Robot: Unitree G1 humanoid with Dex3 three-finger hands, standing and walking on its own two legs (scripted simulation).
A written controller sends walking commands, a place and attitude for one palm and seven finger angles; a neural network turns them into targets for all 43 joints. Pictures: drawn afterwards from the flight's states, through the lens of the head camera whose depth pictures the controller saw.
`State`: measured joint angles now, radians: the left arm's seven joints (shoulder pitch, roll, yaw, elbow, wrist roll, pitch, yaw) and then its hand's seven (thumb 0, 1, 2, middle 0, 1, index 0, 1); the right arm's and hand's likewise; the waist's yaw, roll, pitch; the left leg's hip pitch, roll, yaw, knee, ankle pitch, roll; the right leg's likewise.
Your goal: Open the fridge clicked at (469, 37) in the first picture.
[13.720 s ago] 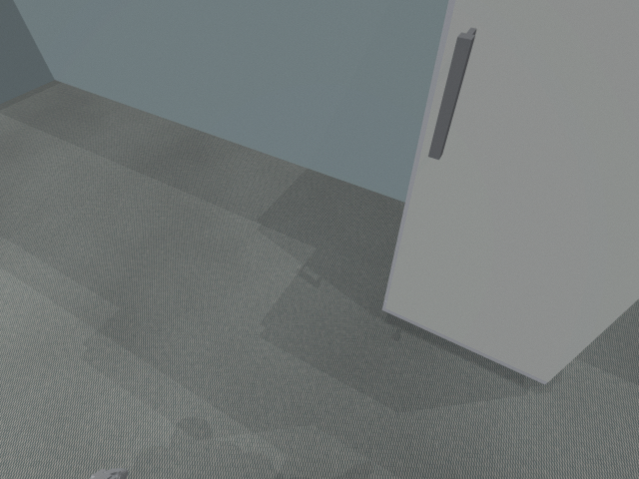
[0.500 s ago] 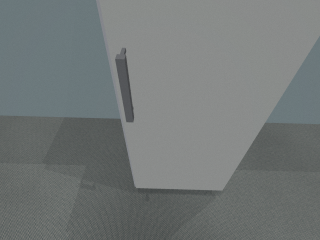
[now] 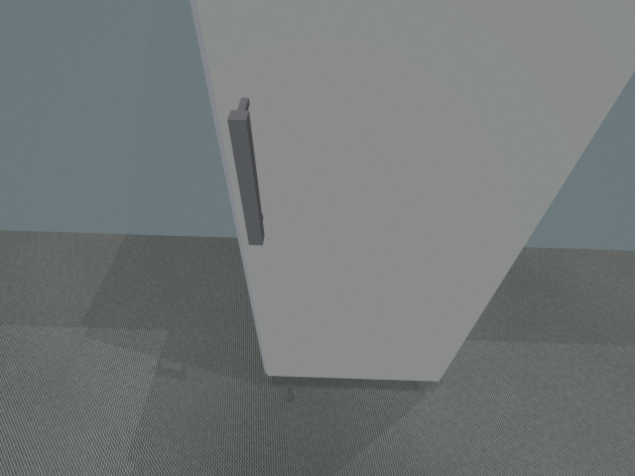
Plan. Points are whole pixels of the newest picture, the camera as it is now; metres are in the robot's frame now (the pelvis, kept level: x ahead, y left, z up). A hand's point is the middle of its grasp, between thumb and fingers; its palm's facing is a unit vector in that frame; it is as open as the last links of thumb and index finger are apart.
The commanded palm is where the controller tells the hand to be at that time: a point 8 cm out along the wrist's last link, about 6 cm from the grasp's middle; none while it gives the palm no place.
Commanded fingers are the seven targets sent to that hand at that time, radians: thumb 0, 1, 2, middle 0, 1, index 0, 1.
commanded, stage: look again from close up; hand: left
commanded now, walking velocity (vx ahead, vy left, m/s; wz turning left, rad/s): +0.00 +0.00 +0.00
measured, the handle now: (251, 178) +0.50 +0.13 +0.11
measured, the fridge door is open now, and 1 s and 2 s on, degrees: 0 0 0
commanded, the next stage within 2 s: none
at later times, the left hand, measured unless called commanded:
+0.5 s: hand out of the picture +0.05 +0.23 -0.17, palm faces -0.02 -0.96 -0.29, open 7.4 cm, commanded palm none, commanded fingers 0.00 0.90 0.90 -0.20 -0.30 -0.20 -0.30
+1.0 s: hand out of the picture +0.06 +0.23 -0.16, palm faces -0.02 -0.95 -0.31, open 7.4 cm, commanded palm none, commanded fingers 0.00 0.90 0.90 -0.20 -0.30 -0.20 -0.30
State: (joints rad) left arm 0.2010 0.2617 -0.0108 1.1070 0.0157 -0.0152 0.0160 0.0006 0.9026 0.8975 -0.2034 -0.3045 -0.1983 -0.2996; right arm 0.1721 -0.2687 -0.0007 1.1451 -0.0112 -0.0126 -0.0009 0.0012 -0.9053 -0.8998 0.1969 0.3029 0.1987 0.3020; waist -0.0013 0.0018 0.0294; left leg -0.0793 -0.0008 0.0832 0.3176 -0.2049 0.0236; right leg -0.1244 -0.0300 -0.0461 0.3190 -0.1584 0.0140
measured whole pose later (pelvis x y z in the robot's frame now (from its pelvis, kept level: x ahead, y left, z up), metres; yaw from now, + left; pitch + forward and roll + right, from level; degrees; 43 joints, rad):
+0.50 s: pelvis +0.00 +0.00 +0.00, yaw +0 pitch -2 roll +0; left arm 0.19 0.28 -0.01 1.11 0.02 -0.01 0.01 0.00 0.90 0.90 -0.20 -0.30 -0.20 -0.30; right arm 0.17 -0.29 0.00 1.14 -0.01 -0.02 0.00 0.00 -0.90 -0.90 0.20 0.30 0.20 0.30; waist 0.00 0.00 0.03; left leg -0.07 -0.01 0.08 0.30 -0.20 0.03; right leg -0.12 -0.03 -0.05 0.31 -0.16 0.02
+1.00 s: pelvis +0.01 +0.00 +0.00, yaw +0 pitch -2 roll +0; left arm 0.16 0.31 0.00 1.11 0.02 -0.02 0.01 0.00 0.90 0.90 -0.20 -0.30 -0.20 -0.30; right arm 0.14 -0.31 0.00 1.14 -0.01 -0.02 0.00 0.00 -0.90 -0.90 0.20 0.30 0.20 0.30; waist 0.00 0.00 0.03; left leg -0.07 0.00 0.08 0.29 -0.20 0.02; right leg -0.11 -0.03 -0.05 0.30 -0.16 0.01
